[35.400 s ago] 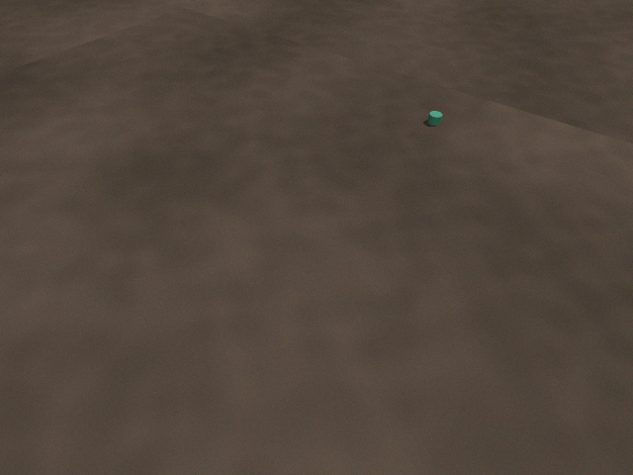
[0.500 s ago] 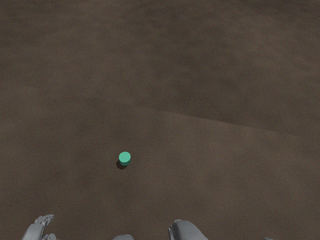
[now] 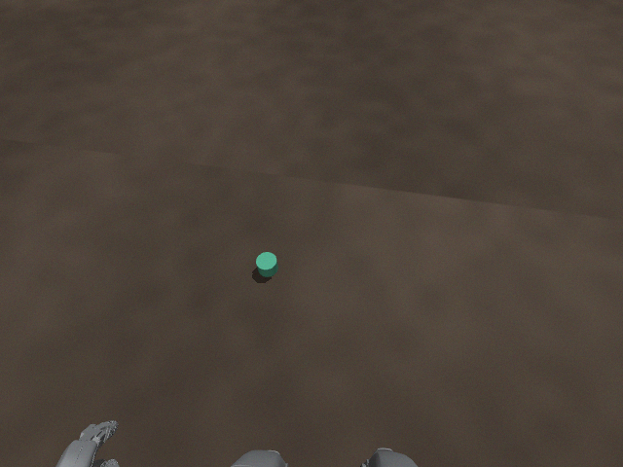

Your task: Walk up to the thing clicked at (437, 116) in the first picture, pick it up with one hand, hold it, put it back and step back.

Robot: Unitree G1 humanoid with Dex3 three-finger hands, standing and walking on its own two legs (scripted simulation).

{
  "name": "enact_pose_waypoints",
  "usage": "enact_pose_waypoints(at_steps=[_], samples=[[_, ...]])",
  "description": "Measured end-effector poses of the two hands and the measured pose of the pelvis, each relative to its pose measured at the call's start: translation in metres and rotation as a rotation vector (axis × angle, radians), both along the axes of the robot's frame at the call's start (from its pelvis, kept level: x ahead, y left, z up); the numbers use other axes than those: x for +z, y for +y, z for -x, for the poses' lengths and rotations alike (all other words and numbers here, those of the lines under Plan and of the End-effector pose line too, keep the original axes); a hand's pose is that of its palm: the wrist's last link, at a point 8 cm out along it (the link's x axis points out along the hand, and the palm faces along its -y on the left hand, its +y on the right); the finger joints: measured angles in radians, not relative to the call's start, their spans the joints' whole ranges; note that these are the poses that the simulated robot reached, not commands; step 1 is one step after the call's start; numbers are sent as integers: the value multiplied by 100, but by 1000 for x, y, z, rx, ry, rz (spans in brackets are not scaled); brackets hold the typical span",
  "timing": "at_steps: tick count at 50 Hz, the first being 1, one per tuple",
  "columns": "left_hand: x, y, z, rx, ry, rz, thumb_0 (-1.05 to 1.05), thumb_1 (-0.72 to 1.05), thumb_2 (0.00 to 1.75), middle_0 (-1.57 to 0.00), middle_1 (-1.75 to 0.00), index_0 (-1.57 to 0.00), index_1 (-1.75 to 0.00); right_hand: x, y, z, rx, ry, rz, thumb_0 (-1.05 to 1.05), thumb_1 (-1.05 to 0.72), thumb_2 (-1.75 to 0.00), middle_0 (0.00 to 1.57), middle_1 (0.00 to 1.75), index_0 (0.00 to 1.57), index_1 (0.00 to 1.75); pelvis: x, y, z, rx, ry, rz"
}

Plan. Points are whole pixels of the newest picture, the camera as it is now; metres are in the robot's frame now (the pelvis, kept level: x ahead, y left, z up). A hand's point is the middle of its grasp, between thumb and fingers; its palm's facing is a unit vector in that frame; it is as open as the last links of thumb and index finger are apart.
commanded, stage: step back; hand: left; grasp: from above
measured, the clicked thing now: (267, 264) +0.82 +0.22 -0.73
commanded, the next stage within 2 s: stand in 1.56 s
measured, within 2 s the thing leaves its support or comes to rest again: neither
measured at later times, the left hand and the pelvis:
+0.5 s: hand out of the picture -0.12 +0.25 -0.14, palm faces -0.03 -0.91 -0.42, open 7.4 cm; pelvis -0.19 -0.02 +0.00, yaw -3 degrees
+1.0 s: hand out of the picture -0.18 +0.26 -0.14, palm faces +0.02 -0.91 -0.41, open 7.4 cm; pelvis -0.23 -0.03 +0.00, yaw +0 degrees
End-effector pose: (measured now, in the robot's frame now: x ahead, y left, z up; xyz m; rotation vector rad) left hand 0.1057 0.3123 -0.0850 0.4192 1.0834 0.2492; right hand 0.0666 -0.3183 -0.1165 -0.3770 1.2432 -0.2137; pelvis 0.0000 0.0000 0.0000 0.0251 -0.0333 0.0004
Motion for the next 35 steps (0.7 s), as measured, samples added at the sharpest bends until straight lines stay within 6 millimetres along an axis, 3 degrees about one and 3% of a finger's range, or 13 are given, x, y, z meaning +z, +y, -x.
enact_pose_waypoints(at_steps=[4,9,15,20,26,31,35], samples=[[-13,11,13,2,-53,20,1,90,90,-21,-30,-20,-30,-3,12,33,21,20,12,1,-90,-90,20,30,20,30,-9,7,34,24,-17,-16],[-15,7,49,22,-27,49,1,90,90,-21,-30,-20,-30,12,18,65,27,-8,4,1,-90,-90,21,30,21,30,0,5,69,17,-21,21],[-18,-5,108,6,24,60,1,90,90,-21,-30,-20,-30,20,7,81,40,-104,19,1,-90,-90,21,30,21,30,1,-4,113,-29,-10,36],[-24,-19,168,-5,75,35,1,90,90,-21,-30,-20,-30,8,-15,102,30,-169,7,1,-90,-90,21,30,21,30,-10,-18,157,-55,-17,56],[-10,-24,236,36,113,22,1,90,89,-21,-30,-20,-30,7,-21,156,5,-127,-12,1,-90,-90,20,30,20,30,0,-22,193,-45,-14,4],[-4,-11,264,64,61,6,1,90,89,-21,-30,-20,-30,0,-19,209,27,-21,-12,1,-90,-90,20,30,20,30,0,-18,215,4,-9,11],[-10,7,283,92,38,11,1,90,90,-21,-30,-20,-30,-2,-8,240,31,35,-10,1,-90,-90,20,30,20,30,-4,-9,230,40,-19,2]])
